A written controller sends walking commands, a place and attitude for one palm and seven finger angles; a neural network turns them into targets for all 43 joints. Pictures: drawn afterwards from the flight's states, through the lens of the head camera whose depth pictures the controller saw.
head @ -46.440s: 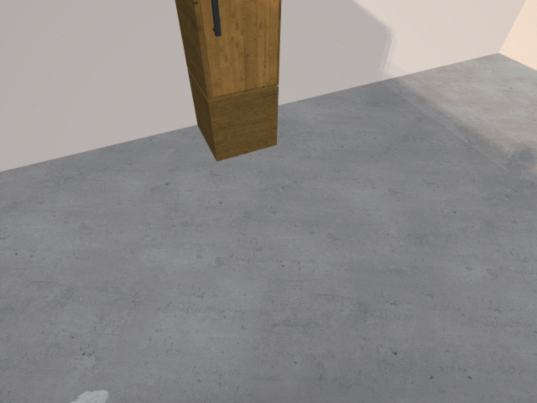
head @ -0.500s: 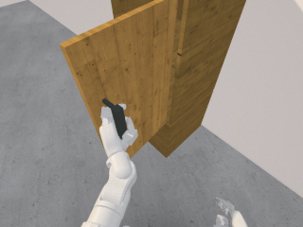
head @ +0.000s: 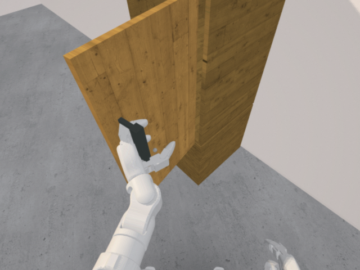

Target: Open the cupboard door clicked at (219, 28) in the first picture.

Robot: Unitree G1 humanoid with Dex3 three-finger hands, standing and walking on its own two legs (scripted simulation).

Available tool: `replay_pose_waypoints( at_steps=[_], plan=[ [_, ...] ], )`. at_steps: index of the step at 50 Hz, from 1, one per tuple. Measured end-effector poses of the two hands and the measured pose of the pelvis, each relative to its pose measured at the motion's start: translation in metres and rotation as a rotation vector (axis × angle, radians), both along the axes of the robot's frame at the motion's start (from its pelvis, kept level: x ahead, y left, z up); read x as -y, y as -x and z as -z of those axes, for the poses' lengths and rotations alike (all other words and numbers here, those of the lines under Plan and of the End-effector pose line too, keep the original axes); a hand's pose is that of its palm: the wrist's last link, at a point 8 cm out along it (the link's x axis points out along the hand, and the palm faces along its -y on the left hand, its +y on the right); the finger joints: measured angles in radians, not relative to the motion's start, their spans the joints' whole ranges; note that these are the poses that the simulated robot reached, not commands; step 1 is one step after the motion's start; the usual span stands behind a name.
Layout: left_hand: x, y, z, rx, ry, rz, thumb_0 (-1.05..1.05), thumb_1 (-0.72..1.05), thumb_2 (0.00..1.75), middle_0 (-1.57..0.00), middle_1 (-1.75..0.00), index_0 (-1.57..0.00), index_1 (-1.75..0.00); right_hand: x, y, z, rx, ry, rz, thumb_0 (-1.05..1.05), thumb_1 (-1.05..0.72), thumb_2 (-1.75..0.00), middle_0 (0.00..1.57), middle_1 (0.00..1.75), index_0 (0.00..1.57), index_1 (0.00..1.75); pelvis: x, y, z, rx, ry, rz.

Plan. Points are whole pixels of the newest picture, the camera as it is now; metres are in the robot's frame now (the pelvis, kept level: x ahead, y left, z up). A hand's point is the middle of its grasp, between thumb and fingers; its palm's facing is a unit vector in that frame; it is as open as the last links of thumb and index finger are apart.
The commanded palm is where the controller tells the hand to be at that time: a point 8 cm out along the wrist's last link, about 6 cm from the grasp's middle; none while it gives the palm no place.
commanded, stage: open thumb and fingers to let go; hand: left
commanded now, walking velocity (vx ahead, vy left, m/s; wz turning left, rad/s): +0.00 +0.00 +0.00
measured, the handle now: (135, 142) +0.39 +0.12 +0.06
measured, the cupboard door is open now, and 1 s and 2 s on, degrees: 100 100 100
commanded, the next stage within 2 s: slide the hand sideways off the handle in 0.44 s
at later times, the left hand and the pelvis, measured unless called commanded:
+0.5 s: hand (155, 150) +0.36 +0.07 +0.07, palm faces +0.39 -0.92 -0.01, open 14.9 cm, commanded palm +0.32 +0.11 +0.06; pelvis -0.01 +0.02 +0.00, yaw -1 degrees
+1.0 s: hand (148, 166) +0.32 +0.08 +0.07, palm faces -0.05 -1.00 +0.02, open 16.4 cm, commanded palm +0.29 +0.13 +0.06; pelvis +0.00 +0.05 +0.00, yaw -2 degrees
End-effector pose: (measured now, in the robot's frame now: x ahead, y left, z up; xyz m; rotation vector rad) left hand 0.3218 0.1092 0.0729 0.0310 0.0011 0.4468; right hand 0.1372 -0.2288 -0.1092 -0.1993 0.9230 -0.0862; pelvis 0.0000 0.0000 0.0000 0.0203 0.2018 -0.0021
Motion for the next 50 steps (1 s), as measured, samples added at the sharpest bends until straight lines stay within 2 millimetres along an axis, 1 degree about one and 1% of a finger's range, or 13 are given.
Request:
replay_pose_waypoints(
  at_steps=[4, 7, 10, 14, 20, 25, 29, 34, 36, 38, 41, 44, 50],
  plan=[
    [0.000, -0.002, 0.001, -0.004, 0.002, 0.007, 0.01, -0.12, 0.46, -0.33, -1.24, -0.31, -1.24, 0.000, 0.006, 0.002, -0.015, 0.001, 0.010, 0.01, -0.91, -0.90, 0.20, 0.29, 0.20, 0.29, -0.001, 0.001, 0.000, -0.002, 0.000, 0.002],
    [0.000, -0.002, 0.001, -0.001, 0.007, 0.011, 0.00, -0.26, 0.40, -0.32, -1.21, -0.30, -1.21, -0.002, 0.010, 0.002, -0.021, 0.001, 0.014, 0.01, -0.91, -0.90, 0.20, 0.29, 0.20, 0.29, -0.003, 0.001, 0.000, -0.003, 0.001, 0.004],
    [0.000, -0.002, 0.001, 0.001, 0.010, 0.014, 0.00, -0.36, 0.36, -0.31, -1.15, -0.29, -1.15, -0.005, 0.011, 0.002, -0.023, 0.001, 0.015, 0.01, -0.91, -0.90, 0.20, 0.29, 0.20, 0.29, -0.006, 0.001, 0.000, -0.004, 0.003, 0.007],
    [0.000, -0.002, 0.002, 0.005, 0.011, 0.020, 0.00, -0.44, 0.33, -0.29, -1.02, -0.27, -1.02, -0.010, 0.011, 0.002, -0.019, -0.001, 0.014, 0.01, -0.91, -0.90, 0.20, 0.29, 0.20, 0.29, -0.010, 0.002, 0.000, -0.003, 0.006, 0.010],
    [0.000, -0.002, 0.002, 0.010, 0.015, 0.028, -0.01, -0.48, 0.31, -0.28, -0.77, -0.26, -0.78, -0.019, 0.008, 0.001, -0.007, 0.000, 0.005, 0.01, -0.91, -0.90, 0.20, 0.29, 0.20, 0.29, -0.015, 0.004, 0.002, -0.003, 0.011, 0.010],
    [-0.002, -0.001, 0.002, 0.009, 0.013, 0.046, -0.01, -0.49, 0.30, -0.35, -0.63, -0.31, -0.67, -0.026, 0.005, 0.000, 0.008, -0.003, -0.006, 0.01, -0.91, -0.90, 0.20, 0.29, 0.20, 0.29, -0.021, 0.006, 0.003, 0.000, 0.016, 0.010],
    [-0.003, 0.001, 0.002, 0.012, 0.000, 0.071, -0.01, -0.50, 0.30, -0.38, -0.56, -0.33, -0.61, -0.032, 0.004, -0.001, 0.018, -0.006, -0.015, 0.01, -0.91, -0.90, 0.20, 0.29, 0.20, 0.29, -0.024, 0.009, 0.004, 0.002, 0.018, 0.009],
    [-0.020, 0.002, 0.005, 0.047, -0.086, 0.377, -0.01, -0.50, 0.30, -0.31, -0.45, -0.21, -0.48, -0.035, 0.010, -0.003, 0.039, -0.007, 0.004, 0.01, -0.91, -0.90, 0.20, 0.29, 0.20, 0.29, -0.028, 0.013, 0.006, 0.016, 0.020, 0.004],
    [-0.025, 0.002, 0.004, 0.041, -0.073, 0.482, -0.01, -0.50, 0.30, -0.27, -0.41, -0.17, -0.43, -0.035, 0.015, -0.004, 0.048, -0.010, 0.016, 0.01, -0.91, -0.90, 0.20, 0.29, 0.20, 0.29, -0.032, 0.014, 0.005, 0.027, 0.025, 0.002],
    [-0.026, 0.002, 0.003, 0.032, -0.026, 0.530, -0.01, -0.50, 0.30, -0.24, -0.38, -0.15, -0.40, -0.036, 0.019, -0.005, 0.052, -0.013, 0.025, 0.01, -0.91, -0.90, 0.20, 0.29, 0.20, 0.29, -0.035, 0.014, 0.003, 0.035, 0.027, 0.004],
    [-0.025, 0.003, 0.003, 0.026, 0.037, 0.520, -0.01, -0.50, 0.30, -0.19, -0.35, -0.13, -0.36, -0.037, 0.025, -0.008, 0.051, -0.016, 0.028, 0.01, -0.91, -0.90, 0.20, 0.29, 0.20, 0.29, -0.040, 0.013, 0.001, 0.036, 0.025, 0.012],
    [-0.023, 0.005, 0.004, 0.031, 0.046, 0.493, -0.01, -0.50, 0.30, -0.15, -0.33, -0.13, -0.33, -0.039, 0.028, -0.011, 0.053, -0.022, 0.026, 0.01, -0.91, -0.90, 0.20, 0.29, 0.20, 0.29, -0.042, 0.010, 0.000, 0.029, 0.022, 0.021],
    [-0.025, 0.018, 0.005, 0.053, 0.039, 0.497, -0.01, -0.50, 0.30, -0.10, -0.31, -0.12, -0.31, -0.041, 0.024, -0.015, 0.063, -0.032, 0.034, 0.01, -0.91, -0.90, 0.20, 0.29, 0.20, 0.29, -0.045, 0.003, 0.001, 0.026, 0.021, 0.038]
  ],
)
